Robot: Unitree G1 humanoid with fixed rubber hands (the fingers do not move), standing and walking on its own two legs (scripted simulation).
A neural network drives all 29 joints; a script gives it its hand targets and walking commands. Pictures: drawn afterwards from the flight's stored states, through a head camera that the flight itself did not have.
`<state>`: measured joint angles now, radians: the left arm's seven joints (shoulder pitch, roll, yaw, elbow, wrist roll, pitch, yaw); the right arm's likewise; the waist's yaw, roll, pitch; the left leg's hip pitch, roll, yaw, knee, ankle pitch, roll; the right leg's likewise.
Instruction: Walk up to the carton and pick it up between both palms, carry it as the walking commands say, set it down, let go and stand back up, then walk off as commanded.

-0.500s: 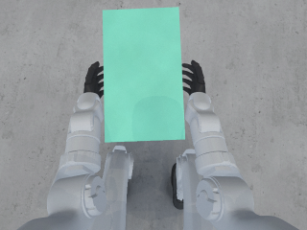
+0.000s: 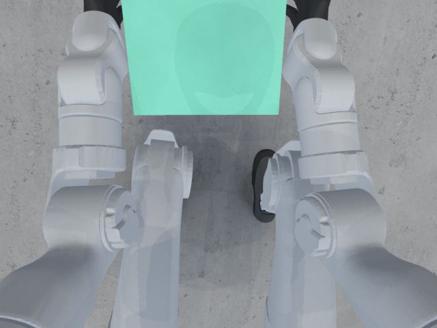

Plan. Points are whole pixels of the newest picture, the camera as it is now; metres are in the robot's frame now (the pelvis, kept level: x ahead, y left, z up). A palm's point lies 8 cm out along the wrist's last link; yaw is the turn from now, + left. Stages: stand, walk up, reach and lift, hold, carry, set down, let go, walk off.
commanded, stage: set down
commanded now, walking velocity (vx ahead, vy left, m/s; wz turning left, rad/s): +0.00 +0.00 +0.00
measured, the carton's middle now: out of the picture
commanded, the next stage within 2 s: none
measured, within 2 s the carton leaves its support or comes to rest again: rests again in 1.68 s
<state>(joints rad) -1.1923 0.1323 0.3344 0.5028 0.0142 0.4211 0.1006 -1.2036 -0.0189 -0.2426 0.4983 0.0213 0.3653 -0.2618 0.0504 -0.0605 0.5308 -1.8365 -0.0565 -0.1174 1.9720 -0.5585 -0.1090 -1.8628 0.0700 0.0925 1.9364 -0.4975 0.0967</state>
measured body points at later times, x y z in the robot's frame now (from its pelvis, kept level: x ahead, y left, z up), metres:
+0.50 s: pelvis +0.00 +0.01 -0.04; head +0.36 +0.06 +0.21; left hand +0.54 +0.19 -0.21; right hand +0.56 -0.08 -0.18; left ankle +0.13 +0.15 -0.42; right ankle +0.15 -0.14 -0.42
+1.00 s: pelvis +0.02 +0.01 -0.07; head +0.39 +0.06 +0.16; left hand +0.56 +0.20 -0.26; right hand +0.59 -0.07 -0.23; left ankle +0.13 +0.15 -0.42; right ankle +0.15 -0.14 -0.42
